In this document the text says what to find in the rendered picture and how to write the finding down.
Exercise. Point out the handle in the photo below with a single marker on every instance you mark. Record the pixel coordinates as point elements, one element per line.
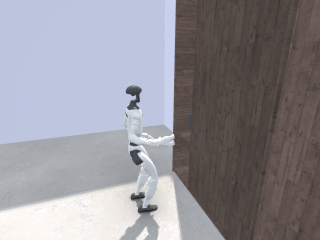
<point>189,124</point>

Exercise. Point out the right robot upper arm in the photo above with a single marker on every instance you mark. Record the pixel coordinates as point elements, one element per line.
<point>135,119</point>

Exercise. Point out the left robot shin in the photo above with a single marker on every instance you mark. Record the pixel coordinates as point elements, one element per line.
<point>142,179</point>

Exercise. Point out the robot left thigh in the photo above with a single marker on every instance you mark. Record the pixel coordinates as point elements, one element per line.
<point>143,151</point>

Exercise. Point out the right robot hand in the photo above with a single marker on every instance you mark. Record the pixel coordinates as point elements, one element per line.
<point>165,141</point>

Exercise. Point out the left robot hand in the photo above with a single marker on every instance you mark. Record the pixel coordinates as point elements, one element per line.
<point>144,135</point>

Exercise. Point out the robot right forearm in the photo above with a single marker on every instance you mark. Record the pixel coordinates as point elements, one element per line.
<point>145,142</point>

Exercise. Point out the wardrobe door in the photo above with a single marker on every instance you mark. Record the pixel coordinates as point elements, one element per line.
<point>240,60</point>
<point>289,207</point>

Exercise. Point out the left robot upper arm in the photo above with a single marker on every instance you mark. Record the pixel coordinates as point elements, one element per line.
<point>125,121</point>

